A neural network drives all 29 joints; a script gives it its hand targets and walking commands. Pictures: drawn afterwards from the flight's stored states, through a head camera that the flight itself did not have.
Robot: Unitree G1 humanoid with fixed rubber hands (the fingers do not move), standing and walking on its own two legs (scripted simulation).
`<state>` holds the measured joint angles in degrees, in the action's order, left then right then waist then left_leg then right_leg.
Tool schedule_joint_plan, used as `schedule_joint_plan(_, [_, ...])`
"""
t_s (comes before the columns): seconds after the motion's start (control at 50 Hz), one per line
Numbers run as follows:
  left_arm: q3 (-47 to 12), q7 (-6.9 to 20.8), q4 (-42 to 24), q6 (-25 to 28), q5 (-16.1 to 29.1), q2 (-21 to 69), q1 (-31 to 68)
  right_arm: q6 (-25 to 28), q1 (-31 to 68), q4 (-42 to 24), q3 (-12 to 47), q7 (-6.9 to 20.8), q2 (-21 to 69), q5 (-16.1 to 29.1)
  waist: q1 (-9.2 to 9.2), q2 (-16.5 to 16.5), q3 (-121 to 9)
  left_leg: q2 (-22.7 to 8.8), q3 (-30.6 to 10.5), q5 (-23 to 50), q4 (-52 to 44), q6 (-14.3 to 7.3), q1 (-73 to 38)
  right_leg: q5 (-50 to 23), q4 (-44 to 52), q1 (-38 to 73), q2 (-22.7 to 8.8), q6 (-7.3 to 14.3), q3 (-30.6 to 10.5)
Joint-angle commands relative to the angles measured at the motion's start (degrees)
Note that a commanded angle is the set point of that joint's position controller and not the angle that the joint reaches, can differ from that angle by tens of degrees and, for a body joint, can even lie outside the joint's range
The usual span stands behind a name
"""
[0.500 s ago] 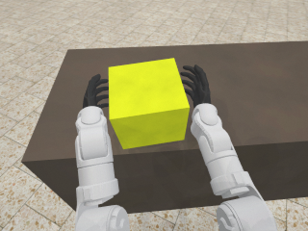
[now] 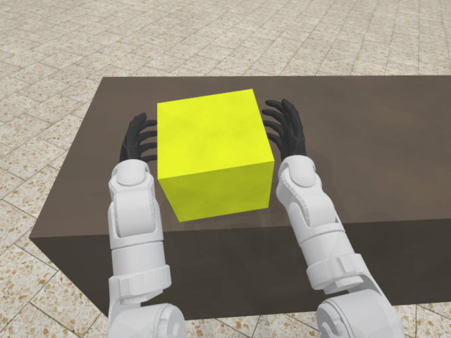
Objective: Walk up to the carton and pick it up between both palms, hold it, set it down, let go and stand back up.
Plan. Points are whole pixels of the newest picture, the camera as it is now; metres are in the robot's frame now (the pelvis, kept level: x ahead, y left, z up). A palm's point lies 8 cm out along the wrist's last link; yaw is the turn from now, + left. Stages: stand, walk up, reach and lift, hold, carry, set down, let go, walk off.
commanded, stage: hold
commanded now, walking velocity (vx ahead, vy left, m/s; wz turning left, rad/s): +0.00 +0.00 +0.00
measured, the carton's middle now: (214, 157) +0.39 +0.00 +0.12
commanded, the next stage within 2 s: none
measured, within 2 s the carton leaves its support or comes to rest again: neither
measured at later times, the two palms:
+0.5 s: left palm (139, 162) +0.36 +0.13 +0.15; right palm (293, 155) +0.35 -0.13 +0.15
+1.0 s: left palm (138, 162) +0.36 +0.13 +0.16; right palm (293, 152) +0.35 -0.13 +0.16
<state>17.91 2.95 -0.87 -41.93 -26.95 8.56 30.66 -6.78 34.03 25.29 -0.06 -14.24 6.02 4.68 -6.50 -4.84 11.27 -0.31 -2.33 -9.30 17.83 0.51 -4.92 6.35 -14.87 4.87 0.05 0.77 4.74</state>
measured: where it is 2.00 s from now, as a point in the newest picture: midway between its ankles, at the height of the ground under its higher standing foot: outside the picture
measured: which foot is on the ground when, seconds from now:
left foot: down 0.00-1.00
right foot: down 0.00-1.00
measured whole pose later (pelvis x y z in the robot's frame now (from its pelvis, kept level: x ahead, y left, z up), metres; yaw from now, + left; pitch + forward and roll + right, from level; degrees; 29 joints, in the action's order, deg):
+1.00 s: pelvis -0.01 +0.00 +0.00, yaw +0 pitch -13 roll +0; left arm 19.2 2.7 -0.3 -42.9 -27.6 9.2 32.7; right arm -6.8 36.0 27.1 -2.6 -13.2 7.1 2.8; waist -6.6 -4.4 12.6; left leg -0.2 -1.9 -8.2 16.8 0.5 -4.7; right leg 5.8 -15.1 3.9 -0.1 0.8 4.4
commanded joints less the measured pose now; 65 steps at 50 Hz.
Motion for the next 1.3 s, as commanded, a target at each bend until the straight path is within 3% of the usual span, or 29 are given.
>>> schedule_joint_plan(0.0, [-27.79, 7.43, -7.73, 5.16, 9.25, 21.81, 36.47, 2.14, 32.68, -12.15, 21.27, 6.73, 23.92, 1.99, 0.04, 5.86, -26.99, 1.48, 5.21, 13.36, -1.34, 0.07, -0.73, -9.49, -0.18, 9.44, 1.41, -2.49, 3.4])
schedule_joint_plan(0.24, [-26.35, 7.96, -6.56, 3.87, 8.25, 21.77, 36.16, 1.18, 31.86, -10.48, 19.04, 7.06, 23.44, 1.23, -0.23, 5.63, -23.87, 1.32, 6.03, 9.15, -3.09, -0.38, 0.4, -5.47, 0.69, 8.69, 1.26, -2.19, 3.22])
schedule_joint_plan(0.26, [-24.83, 8.5, -3.14, 2.65, 6.67, 21.32, 34.87, -0.6, 27.89, -3.36, 14.64, 6.85, 22.44, -0.19, -2.32, 6.45, -15.01, 1.13, 6.41, 5.76, -4.76, -0.79, 2.03, -3.5, 1.5, 7.6, 0.68, -2.35, 2.91])
schedule_joint_plan(0.28, [-23.75, 8.92, -5.23, 2.29, 6.9, 21.44, 34.77, -0.33, 29.24, -5.85, 14.85, 7.18, 22.5, 0.39, -1.1, 5.92, -16.89, 1.06, 6.64, 4.97, -5.46, -0.94, 2.68, -2.61, 1.32, 8.39, 0.52, -2.5, 2.86])
schedule_joint_plan(0.36, [-26.72, 8.78, -8.56, 3.55, 8.78, 22.11, 37.37, 1.26, 32.5, -11.31, 16.67, 6.9, 24.03, 0.93, -1.94, 6.27, -25.48, 1.55, 6.13, 12.17, -2.54, 0.19, 0.27, -11.06, -0.25, 11.0, 1.01, -3.06, 3.29])
schedule_joint_plan(0.38, [-27.06, 8.54, -8.02, 3.8, 8.91, 22.01, 38.74, 1.3, 32.72, -10.18, 16.41, 6.83, 23.25, 0.66, -2.35, 7.2, -25.99, 1.53, 5.86, 11.79, -2.17, 0.43, -0.49, -10.39, -0.48, 10.64, 1.15, -2.81, 3.55])
schedule_joint_plan(0.42, [-27.52, 7.79, -7.91, 4.1, 9.11, 22.44, 37.26, 1.86, 34.06, -12.96, 18.33, 6.94, 23.28, 1.04, -1.1, 6.57, -28.71, 1.38, 5.56, 14.3, -1.17, 0.24, -1.86, -11.71, -0.51, 10.44, 1.42, -2.74, 3.71])
schedule_joint_plan(0.46, [-27.7, 7.27, -8.9, 4.14, 9.02, 21.98, 36.35, 2.09, 33.09, -12.95, 18.83, 6.88, 22.77, 1.62, -1.02, 6.62, -29.5, 1.36, 5.48, 16.05, -0.74, 0.46, -2.75, -13.47, -0.84, 10.42, 1.46, -2.63, 3.62])
schedule_joint_plan(0.5, [-27.74, 7.1, -8.9, 4.34, 9.36, 22.32, 36.19, 1.96, 31.87, -12.49, 18.78, 6.84, 22.78, 1.17, -1.58, 5.44, -29.26, 1.29, 5.34, 14.21, -1.18, 0.24, -3.17, -11.98, -0.56, 9.43, 1.49, -2.5, 3.6])
schedule_joint_plan(0.56, [-23.93, 6.93, -7.62, 4.27, 8.12, 20.56, 37.49, 1.32, 33.18, -10.75, 19.52, 7.48, 23.43, 0.94, 1.71, 4.1, -27.05, 1.51, 6.1, 8.02, -3.4, -1.79, 2.05, -7.55, -0.39, 10.91, 0.84, -2.75, 2.85])
schedule_joint_plan(0.62, [-22.16, 7.11, -4.85, 3.16, 7.32, 20.52, 36.28, 1.09, 34.12, -9.89, 18.06, 7.97, 23.53, 0.06, 2.3, 2.75, -24.35, 1.34, 6.75, 4.81, -4.75, -2.64, 3.69, -4.56, 0.12, 10.72, 0.78, -2.48, 2.67])
schedule_joint_plan(0.66, [-21.48, 7.34, -3.32, 2.77, 6.99, 20.53, 37.76, 1.19, 35.26, -8.4, 16.06, 8.18, 22.94, -0.56, 2.2, 3.9, -22.75, 1.18, 7.01, 2.05, -5.46, -2.41, 3.98, -0.47, 0.58, 8.55, 1.01, -2.06, 2.98])
schedule_joint_plan(0.7, [-20.95, 7.79, -3.34, 2.89, 7.13, 20.21, 38.96, 1.1, 34.88, -7.23, 14.82, 8.24, 23.64, -1.06, 1.36, 3.02, -23.03, 1.23, 7.32, 2.31, -5.4, -2.64, 2.99, -1.2, 0.75, 8.11, 0.76, -2.36, 2.89])
schedule_joint_plan(0.76, [-23.08, 8.07, -5.49, 3.46, 7.71, 21.23, 37.63, 0.9, 31.05, -6.54, 15.81, 7.51, 23.05, -0.66, -1.01, 3.88, -26.07, 1.58, 6.94, 8.99, -3.03, -1.28, -0.03, -9.18, 0.02, 10.72, 1.04, -2.76, 2.61])
schedule_joint_plan(0.8, [-24.13, 8.0, -6.21, 3.74, 8.05, 21.73, 38.73, 1.45, 33.26, -8.34, 16.57, 7.41, 23.52, 0.14, -0.47, 6.12, -27.38, 1.72, 6.59, 9.45, -2.61, -0.82, 0.96, -9.6, -0.34, 10.81, 0.74, -2.71, 2.94])
schedule_joint_plan(0.82, [-23.72, 8.14, -4.9, 3.79, 7.56, 21.12, 37.91, 0.87, 31.39, -6.39, 15.87, 7.22, 23.4, -0.24, -1.32, 5.25, -24.39, 1.79, 6.57, 8.43, -3.11, -0.98, 1.25, -9.65, 0.01, 10.52, 0.51, -3.05, 2.61])
schedule_joint_plan(0.84, [-22.89, 8.33, -4.53, 3.65, 7.22, 20.71, 37.8, 1.01, 32.39, -6.67, 16.03, 7.3, 23.47, -0.15, -0.48, 5.06, -23.82, 1.93, 6.73, 6.4, -3.85, -1.24, 2.45, -7.94, 0.21, 10.94, 0.34, -2.99, 2.76])
schedule_joint_plan(0.94, [-25.86, 7.96, -5.9, 4.34, 8.96, 22.4, 39.6, 2.35, 35.06, -9.51, 15.13, 7.55, 24.14, -0.6, -1.41, 5.85, -25.37, 1.62, 6.41, 7.01, -3.64, -0.78, 1.31, -6.52, -0.13, 9.13, 0.91, -2.69, 3.33])
schedule_joint_plan(1.04, [-25.33, 7.41, -6.39, 4.85, 8.88, 21.42, 39.56, 2.44, 35.31, -10.5, 17.31, 7.79, 23.9, -0.03, -0.34, 4.9, -28.69, 1.98, 6.37, 7.43, -3.34, -1.31, 1.81, -9.03, -0.82, 11.05, 0.49, -2.78, 2.75])
schedule_joint_plan(1.14, [-22.82, 7.77, -3.68, 3.68, 6.98, 20.81, 37.84, 1.29, 33.46, -6.33, 15.88, 7.8, 22.94, -0.42, 0.55, 4.39, -22.53, 1.47, 6.91, 4.74, -5.03, -1.74, 3.09, -4.92, 0.29, 9.45, 0.6, -2.64, 2.72])
schedule_joint_plan(1.18, [-23.64, 7.7, -6.87, 3.7, 7.83, 21.47, 37.24, 2.12, 33.57, -9.47, 17.65, 7.86, 23.33, 0.89, 0.98, 4.51, -27.39, 1.36, 6.71, 10.17, -3.33, -1.3, 0.98, -9.47, -0.63, 11.48, 1.12, -2.5, 2.95])
schedule_joint_plan(1.24, [-24.71, 7.44, -6.73, 3.87, 7.94, 21.38, 38.14, 2.13, 32.41, -7.59, 16.18, 7.65, 22.49, 0.05, -0.69, 5.27, -27.51, 1.19, 6.32, 11.65, -2.27, -0.42, -1.65, -9.07, -0.21, 9.23, 1.4, -2.44, 3.41])
schedule_joint_plan(1.28, [-26.23, 6.92, -8.37, 4.2, 8.56, 22.05, 38.19, 2.92, 34.33, -10.43, 17.79, 7.82, 23.16, 0.76, -0.11, 5.5, -29.32, 1.24, 6.45, 13.96, -1.51, -0.39, -2.64, -10.87, -0.47, 8.91, 1.66, -2.25, 3.3])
